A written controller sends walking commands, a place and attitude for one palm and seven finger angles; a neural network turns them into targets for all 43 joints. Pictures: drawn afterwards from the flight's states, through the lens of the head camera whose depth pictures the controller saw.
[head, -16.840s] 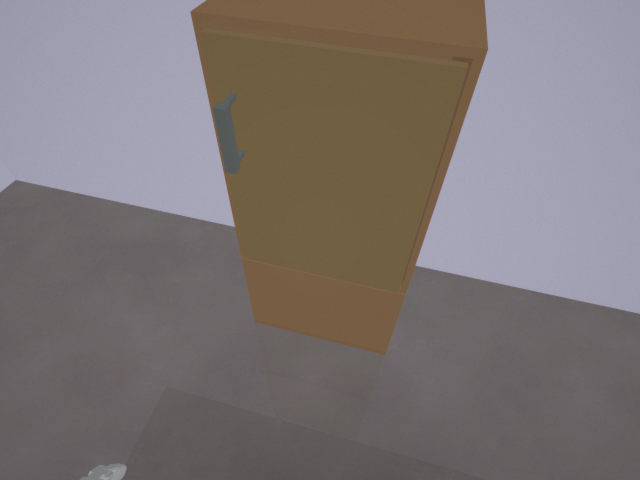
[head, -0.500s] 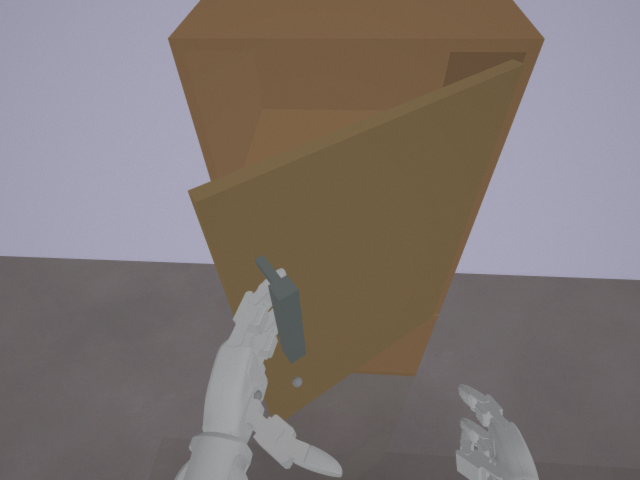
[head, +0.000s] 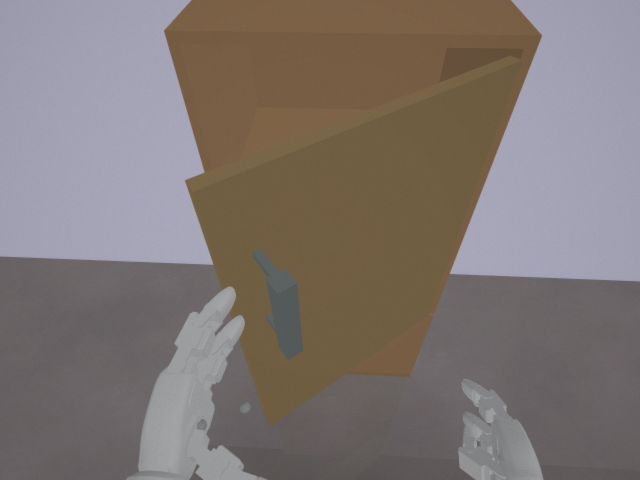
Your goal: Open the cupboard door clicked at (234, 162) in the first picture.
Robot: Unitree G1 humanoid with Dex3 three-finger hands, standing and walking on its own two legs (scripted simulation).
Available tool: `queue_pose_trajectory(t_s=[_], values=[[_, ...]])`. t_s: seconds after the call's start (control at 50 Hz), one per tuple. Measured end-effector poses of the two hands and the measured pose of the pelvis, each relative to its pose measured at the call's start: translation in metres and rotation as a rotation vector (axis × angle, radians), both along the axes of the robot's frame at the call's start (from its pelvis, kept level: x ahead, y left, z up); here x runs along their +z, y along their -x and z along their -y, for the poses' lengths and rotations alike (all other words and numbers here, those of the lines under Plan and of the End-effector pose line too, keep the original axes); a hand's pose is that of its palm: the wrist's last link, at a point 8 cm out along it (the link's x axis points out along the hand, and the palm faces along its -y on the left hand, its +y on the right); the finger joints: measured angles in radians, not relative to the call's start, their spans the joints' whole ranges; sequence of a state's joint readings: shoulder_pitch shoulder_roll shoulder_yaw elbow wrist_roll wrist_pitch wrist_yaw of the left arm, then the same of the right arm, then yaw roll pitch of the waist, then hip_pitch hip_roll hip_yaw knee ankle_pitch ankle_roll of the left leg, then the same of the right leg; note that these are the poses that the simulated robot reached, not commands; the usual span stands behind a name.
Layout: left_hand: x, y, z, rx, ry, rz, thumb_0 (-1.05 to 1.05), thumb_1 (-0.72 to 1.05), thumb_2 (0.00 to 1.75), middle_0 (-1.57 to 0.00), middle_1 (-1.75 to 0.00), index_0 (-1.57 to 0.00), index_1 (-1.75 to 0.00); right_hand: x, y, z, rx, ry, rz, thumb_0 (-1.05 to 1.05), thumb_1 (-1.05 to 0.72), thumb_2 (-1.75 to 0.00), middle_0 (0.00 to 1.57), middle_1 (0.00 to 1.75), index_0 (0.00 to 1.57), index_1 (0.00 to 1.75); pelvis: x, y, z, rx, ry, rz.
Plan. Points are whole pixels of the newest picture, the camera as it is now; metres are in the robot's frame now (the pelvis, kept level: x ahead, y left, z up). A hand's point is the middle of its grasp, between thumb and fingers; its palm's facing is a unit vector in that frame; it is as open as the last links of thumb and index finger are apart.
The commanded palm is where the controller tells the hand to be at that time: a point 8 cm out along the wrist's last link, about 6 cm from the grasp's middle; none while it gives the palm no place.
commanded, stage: slide the hand sideways off the handle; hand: left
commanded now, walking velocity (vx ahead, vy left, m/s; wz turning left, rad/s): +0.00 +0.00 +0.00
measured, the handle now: (277, 305) +0.29 +0.07 +0.11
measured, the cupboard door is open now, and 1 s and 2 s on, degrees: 38 38 38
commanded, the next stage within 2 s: draw the hand back to the body in 0.38 s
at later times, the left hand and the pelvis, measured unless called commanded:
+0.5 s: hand (201, 435) +0.15 +0.12 +0.10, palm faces +0.02 -1.00 -0.01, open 16.3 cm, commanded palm +0.11 +0.18 +0.11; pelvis +0.00 -0.01 -0.01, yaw +1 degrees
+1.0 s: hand (139, 401) +0.17 +0.17 +0.14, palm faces +0.03 -1.00 -0.09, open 16.2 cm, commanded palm +0.13 +0.23 +0.16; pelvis +0.01 +0.00 +0.01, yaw +1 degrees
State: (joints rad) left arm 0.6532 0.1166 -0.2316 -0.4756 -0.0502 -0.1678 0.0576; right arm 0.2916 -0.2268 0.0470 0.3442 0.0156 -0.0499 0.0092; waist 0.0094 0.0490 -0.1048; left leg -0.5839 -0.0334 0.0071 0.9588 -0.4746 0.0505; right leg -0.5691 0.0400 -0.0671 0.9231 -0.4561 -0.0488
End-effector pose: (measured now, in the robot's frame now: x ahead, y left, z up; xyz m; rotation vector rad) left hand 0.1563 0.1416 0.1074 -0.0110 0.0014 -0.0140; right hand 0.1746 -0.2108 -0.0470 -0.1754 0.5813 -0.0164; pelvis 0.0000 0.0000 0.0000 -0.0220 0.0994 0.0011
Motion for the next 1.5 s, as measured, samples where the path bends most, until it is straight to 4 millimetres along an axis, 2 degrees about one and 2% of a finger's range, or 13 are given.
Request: queue_pose_trajectory(t_s=[0.4,0.54,0.98,1.14,1.5], values=[[-0.003,0.023,-0.034,0.042,-0.035,-0.04,-0.01,-0.5,0.3,-0.15,-0.3,-0.15,-0.3,-0.008,-0.007,0.016,-0.062,0.005,0.014,0.01,-0.9,-0.9,0.21,0.3,0.2,0.3,-0.006,-0.005,0.009,0.006,0.007,-0.031],[-0.001,0.026,-0.034,0.021,-0.021,-0.022,-0.01,-0.5,0.3,-0.15,-0.3,-0.15,-0.3,-0.005,-0.014,0.014,-0.06,0.008,0.041,0.01,-0.9,-0.9,0.21,0.3,0.2,0.3,-0.007,-0.004,0.008,0.012,0.012,-0.034],[0.036,0.014,-0.08,0.039,-0.094,0.011,-0.01,-0.49,0.31,-0.15,-0.3,-0.15,-0.3,0.012,-0.015,0.001,-0.052,0.004,0.062,0.01,-0.9,-0.9,0.21,0.3,0.2,0.3,0.011,-0.01,-0.001,0.017,0.021,0.026],[0.057,0.011,-0.105,0.219,-0.306,-0.011,-0.01,-0.32,0.38,-0.16,-0.3,-0.16,-0.3,0.024,-0.017,-0.003,-0.066,0.042,0.037,0.01,-0.9,-0.9,0.21,0.3,0.2,0.3,0.027,-0.013,-0.005,0.004,0.022,0.07],[0.097,-0.012,-0.147,0.364,-0.426,0.06,0.0,0.28,0.63,-0.18,-0.3,-0.19,-0.3,0.031,-0.03,-0.015,-0.029,0.047,-0.03,0.01,-0.9,-0.9,0.21,0.3,0.2,0.3,0.049,-0.027,-0.016,-0.009,0.002,0.139]])
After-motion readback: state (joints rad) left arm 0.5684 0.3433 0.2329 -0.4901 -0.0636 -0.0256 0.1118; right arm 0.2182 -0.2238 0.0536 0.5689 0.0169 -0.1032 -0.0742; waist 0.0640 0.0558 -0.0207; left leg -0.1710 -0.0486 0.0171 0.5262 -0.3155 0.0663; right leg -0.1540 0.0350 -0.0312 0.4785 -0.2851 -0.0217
